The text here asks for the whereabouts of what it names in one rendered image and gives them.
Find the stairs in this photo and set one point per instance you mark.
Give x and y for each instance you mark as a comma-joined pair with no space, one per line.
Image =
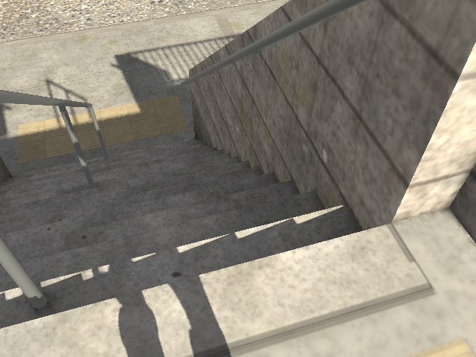
157,215

